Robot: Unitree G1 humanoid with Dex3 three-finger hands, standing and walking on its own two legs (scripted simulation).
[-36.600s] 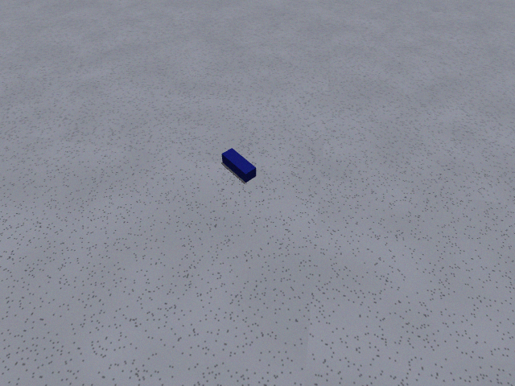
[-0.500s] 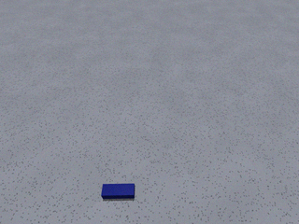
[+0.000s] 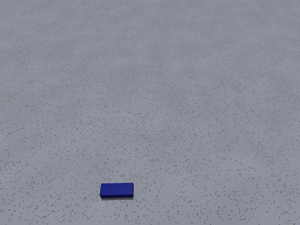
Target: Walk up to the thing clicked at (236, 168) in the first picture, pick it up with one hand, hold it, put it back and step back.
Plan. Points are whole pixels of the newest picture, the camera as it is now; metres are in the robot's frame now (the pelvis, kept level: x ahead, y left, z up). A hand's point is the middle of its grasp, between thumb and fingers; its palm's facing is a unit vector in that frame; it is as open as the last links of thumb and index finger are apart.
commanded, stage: stand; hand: left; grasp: from above
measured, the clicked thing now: (117, 190) +0.45 +0.21 -0.75
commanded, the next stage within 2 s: step back in 0.78 s
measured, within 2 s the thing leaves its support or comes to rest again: neither
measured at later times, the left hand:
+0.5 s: hand out of the picture +0.08 +0.24 -0.16, palm faces -0.01 -0.94 -0.33, open 7.4 cm
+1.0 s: hand out of the picture +0.08 +0.28 -0.17, palm faces -0.01 -0.93 -0.38, open 7.4 cm
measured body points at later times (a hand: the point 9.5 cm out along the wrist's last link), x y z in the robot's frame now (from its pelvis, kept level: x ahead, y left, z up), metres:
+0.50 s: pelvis +0.01 +0.00 +0.00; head +0.01 +0.00 +0.45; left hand +0.09 +0.29 -0.13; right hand +0.08 -0.30 -0.14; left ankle +0.02 +0.13 -0.75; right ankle -0.01 -0.13 -0.75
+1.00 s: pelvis -0.03 +0.01 -0.02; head +0.02 +0.01 +0.43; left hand +0.08 +0.32 -0.14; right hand +0.06 -0.31 -0.14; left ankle +0.01 +0.13 -0.74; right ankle -0.01 -0.13 -0.75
